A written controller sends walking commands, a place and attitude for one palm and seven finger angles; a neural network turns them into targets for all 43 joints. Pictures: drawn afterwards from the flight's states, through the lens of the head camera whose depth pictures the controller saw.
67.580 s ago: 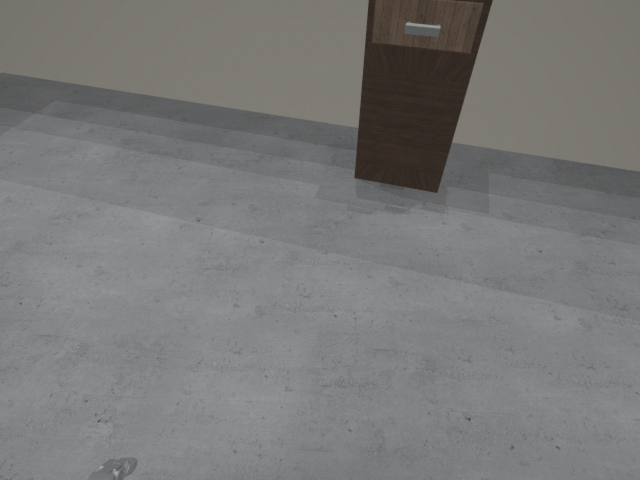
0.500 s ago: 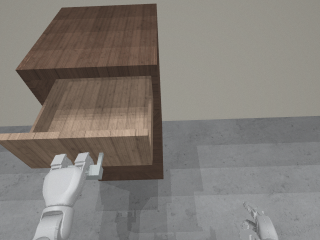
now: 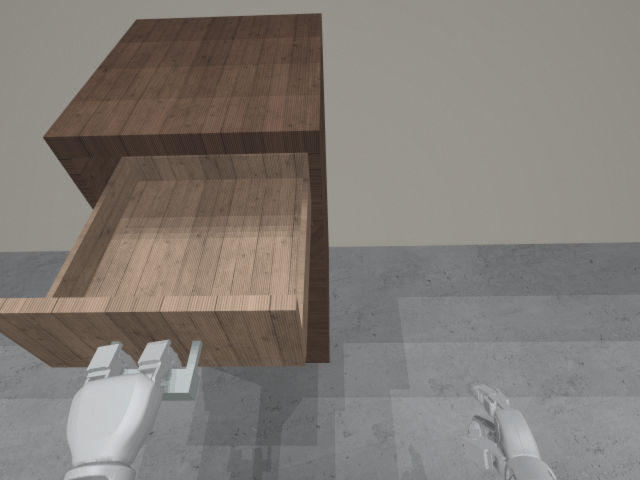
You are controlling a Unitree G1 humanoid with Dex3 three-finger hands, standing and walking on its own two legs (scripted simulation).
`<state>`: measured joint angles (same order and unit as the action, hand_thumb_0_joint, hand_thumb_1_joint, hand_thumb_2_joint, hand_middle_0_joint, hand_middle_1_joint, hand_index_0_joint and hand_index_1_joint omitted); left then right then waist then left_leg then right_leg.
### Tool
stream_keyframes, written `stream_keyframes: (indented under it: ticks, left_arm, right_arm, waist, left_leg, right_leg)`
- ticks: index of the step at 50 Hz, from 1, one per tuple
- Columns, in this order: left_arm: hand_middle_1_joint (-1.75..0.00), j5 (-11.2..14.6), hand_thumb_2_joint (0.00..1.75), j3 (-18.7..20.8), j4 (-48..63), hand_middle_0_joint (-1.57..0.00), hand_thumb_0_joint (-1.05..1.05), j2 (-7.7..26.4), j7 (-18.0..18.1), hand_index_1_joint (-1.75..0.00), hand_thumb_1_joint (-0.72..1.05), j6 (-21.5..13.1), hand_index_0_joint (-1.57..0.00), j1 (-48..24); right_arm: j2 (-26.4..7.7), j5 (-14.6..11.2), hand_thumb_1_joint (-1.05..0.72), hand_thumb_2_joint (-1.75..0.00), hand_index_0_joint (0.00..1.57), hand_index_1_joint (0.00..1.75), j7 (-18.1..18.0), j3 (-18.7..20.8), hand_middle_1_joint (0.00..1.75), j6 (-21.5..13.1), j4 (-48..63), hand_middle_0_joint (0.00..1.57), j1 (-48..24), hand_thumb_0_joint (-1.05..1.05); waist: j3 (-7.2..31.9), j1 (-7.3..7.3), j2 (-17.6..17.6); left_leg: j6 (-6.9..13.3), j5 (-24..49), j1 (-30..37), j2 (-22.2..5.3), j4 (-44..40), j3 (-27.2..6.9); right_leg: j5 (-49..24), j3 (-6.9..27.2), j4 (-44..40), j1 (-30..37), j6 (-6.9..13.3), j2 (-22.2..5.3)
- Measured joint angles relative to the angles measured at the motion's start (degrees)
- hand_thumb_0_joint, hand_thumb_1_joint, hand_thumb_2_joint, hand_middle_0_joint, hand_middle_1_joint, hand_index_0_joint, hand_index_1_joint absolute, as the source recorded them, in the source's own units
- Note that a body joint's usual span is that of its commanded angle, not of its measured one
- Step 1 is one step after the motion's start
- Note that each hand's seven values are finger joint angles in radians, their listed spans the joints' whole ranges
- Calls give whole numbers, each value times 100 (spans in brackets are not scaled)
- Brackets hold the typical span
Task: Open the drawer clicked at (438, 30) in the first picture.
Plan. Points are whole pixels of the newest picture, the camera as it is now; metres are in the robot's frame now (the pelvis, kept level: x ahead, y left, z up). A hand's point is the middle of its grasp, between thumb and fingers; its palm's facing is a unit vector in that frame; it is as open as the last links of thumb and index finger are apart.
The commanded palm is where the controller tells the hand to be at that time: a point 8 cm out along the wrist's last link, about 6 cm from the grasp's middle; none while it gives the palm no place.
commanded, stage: pull the drawer open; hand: left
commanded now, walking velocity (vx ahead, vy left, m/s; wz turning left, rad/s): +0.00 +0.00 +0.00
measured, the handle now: (150, 366) +0.24 +0.24 +0.01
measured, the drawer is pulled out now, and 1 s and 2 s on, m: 0.28 0.30 0.30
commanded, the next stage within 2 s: open the thumb to release the handle in 0.36 s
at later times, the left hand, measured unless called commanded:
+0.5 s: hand (135, 442) +0.16 +0.24 +0.00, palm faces -0.01 -0.07 -1.00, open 6.4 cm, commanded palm +0.13 +0.24 +0.05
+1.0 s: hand (135, 439) +0.16 +0.23 +0.00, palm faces +0.00 -0.08 -1.00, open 12.7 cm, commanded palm +0.13 +0.24 +0.05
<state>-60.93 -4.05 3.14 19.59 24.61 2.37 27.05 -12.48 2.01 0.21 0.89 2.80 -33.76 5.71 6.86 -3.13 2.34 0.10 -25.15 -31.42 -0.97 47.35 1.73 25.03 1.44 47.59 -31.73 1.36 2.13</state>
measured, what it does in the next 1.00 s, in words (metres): stands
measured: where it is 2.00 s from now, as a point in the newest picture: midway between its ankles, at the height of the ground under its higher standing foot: outside the picture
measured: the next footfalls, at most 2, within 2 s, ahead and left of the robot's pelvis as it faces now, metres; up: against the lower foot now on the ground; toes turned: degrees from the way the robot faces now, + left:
none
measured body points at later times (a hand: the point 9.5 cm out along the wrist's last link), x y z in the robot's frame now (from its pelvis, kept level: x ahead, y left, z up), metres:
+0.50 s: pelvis -0.01 +0.00 -0.01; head +0.03 -0.03 +0.44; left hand +0.15 +0.24 +0.05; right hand +0.20 -0.23 -0.11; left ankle -0.02 +0.12 -0.70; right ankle -0.02 -0.11 -0.70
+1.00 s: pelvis -0.02 -0.01 +0.00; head +0.01 -0.04 +0.44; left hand +0.16 +0.23 +0.05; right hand +0.20 -0.22 -0.10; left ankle -0.02 +0.12 -0.70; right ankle -0.02 -0.11 -0.70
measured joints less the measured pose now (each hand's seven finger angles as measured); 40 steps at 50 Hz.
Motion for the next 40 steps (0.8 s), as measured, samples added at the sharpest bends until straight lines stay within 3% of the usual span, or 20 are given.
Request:
stream_keyframes:
  ticks: [9, 24, 30, 35, 40]
  left_arm:
    - [-133, -3, 74, 60, 346, -25, 5, 35, 137, -132, 63, -166, -38, 503]
    - [-132, 119, 75, 192, 521, -25, 5, 98, 211, -132, 63, -127, -38, 713]
    - [-131, 28, 77, 149, 342, -30, 3, 130, 371, -132, 59, -249, -38, 444]
    - [-129, 75, 72, 107, 235, -35, 1, 63, 367, -131, 47, -157, -38, 271]
    - [-126, 86, 62, 68, 117, -36, 0, 57, 265, -128, 23, -66, -37, 143]
  right_arm:
    - [-50, 73, -90, -90, 20, 30, 80, 48, 30, 27, 65, 20, 35, 1]
    - [-25, 80, -90, -90, 20, 30, 96, -13, 30, 58, 153, 20, 169, 1]
    - [-81, 84, -90, -90, 20, 30, -33, 66, 30, 79, 8, 20, 145, 1]
    - [-48, 36, -90, -90, 20, 30, -112, 60, 30, 91, -48, 20, 87, 2]
    - [-5, -2, -90, -90, 20, 30, -164, 2, 30, 89, -55, 20, 33, 1]
  waist:
    - [14, -71, 22]
    - [85, 74, 21]
    - [48, -22, 36]
    - [38, -39, 49]
    - [35, -50, 49]
  left_leg:
    - [-12, -68, -214, 2, 229, 1]
    - [-28, -171, -422, -28, 451, 28]
    - [-31, -152, -514, 4, 507, -42]
    - [-39, -100, -459, 15, 440, -63]
    - [-53, -30, -338, 15, 319, -66]
  right_leg:
    - [87, -1, 265, -232, 15, -1]
    - [183, 25, 509, -465, 33, 32]
    - [188, -43, 551, -523, 36, 0]
    - [150, -62, 496, -465, 42, -10]
    - [92, -64, 397, -354, 54, -9]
